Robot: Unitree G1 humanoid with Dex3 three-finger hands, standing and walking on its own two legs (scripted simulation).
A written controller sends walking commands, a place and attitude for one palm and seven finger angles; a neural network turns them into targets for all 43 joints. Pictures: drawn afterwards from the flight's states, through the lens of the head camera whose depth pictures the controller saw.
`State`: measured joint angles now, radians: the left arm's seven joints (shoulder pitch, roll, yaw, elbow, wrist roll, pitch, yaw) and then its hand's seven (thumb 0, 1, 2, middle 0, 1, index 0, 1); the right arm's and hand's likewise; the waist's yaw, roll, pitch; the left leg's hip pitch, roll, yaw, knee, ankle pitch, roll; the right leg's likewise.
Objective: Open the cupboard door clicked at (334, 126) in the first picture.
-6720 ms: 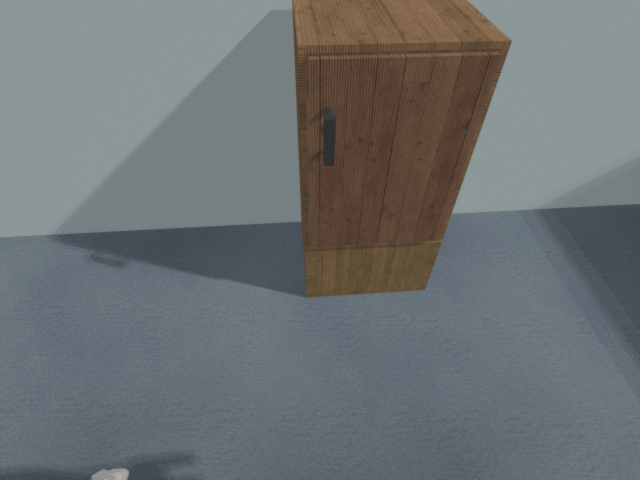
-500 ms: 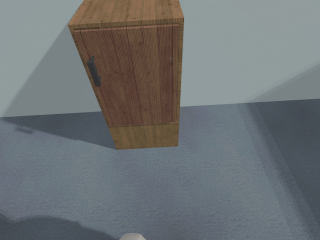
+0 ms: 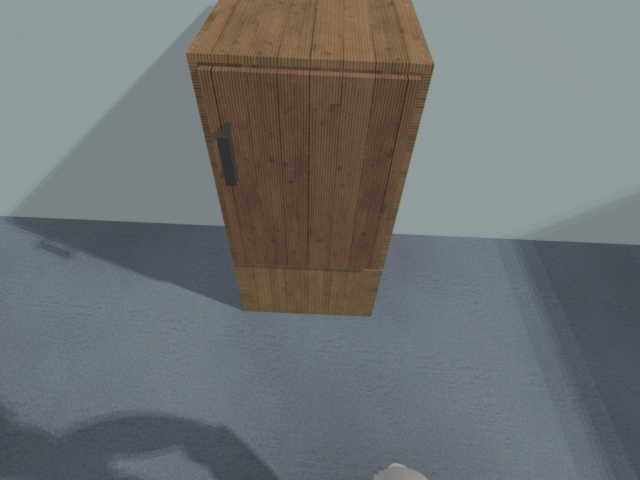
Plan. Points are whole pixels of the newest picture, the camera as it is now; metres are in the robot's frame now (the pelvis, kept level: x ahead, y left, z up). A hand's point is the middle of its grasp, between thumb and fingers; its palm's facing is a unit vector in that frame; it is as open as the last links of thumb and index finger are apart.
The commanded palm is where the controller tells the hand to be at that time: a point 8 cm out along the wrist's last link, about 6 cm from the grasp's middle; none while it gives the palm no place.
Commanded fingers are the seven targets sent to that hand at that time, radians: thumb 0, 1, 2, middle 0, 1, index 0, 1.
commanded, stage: take the last steps up to it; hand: left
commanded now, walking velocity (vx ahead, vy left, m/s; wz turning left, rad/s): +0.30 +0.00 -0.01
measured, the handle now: (230, 154) +0.74 +0.24 -0.03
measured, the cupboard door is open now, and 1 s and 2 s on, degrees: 0 0 0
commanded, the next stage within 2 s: come to a stop and stand still in 0.38 s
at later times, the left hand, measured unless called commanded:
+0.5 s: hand (220, 468) +0.17 +0.16 -0.17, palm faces +0.08 -0.98 -0.17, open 7.3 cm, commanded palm none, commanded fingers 0.00 0.90 0.90 -0.20 -0.30 -0.20 -0.30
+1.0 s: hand (220, 436) +0.21 +0.16 -0.18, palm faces +0.03 -0.96 -0.26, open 7.4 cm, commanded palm none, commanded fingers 0.00 0.90 0.90 -0.20 -0.30 -0.20 -0.30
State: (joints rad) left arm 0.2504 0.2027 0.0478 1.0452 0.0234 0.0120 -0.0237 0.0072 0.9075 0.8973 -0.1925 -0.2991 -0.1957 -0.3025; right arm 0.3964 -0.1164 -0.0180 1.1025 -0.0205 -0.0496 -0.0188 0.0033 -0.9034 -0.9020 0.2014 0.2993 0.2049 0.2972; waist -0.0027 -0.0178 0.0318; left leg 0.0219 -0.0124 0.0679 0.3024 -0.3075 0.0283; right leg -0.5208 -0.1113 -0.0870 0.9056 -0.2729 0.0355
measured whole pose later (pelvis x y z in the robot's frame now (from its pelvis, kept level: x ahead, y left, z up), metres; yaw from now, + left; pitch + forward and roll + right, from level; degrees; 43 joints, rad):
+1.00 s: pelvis +0.17 -0.03 -0.02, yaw -1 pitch -2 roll +1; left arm 0.24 0.19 0.05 1.01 0.03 0.02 0.02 0.00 0.91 0.90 -0.19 -0.30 -0.20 -0.30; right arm 0.16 -0.18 -0.07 1.03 -0.02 0.04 -0.02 0.00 -0.91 -0.90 0.20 0.30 0.21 0.30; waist 0.00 0.02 0.05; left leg -0.36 0.08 0.11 0.58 -0.23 -0.01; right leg -0.25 -0.06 -0.05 0.59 -0.30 0.02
